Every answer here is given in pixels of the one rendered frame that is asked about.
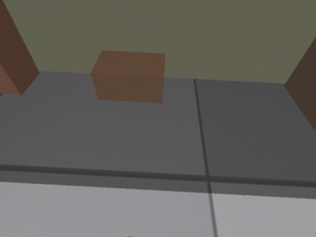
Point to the bookshelf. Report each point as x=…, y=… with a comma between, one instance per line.
x=17, y=68

